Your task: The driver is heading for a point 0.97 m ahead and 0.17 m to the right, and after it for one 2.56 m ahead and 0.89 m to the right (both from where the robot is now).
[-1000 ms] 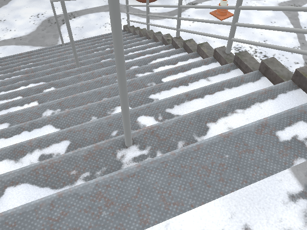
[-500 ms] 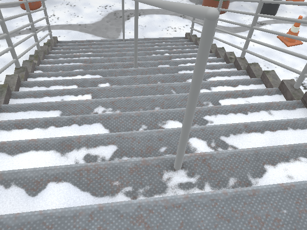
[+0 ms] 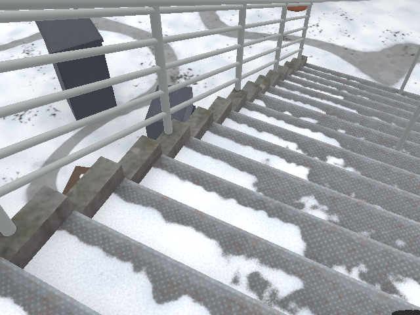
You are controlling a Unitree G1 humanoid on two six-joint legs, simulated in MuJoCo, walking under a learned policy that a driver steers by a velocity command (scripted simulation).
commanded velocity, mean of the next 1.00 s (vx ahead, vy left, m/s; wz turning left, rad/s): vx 0.31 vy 0.00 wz -0.26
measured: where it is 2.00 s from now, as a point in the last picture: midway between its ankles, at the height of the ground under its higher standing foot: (287, 282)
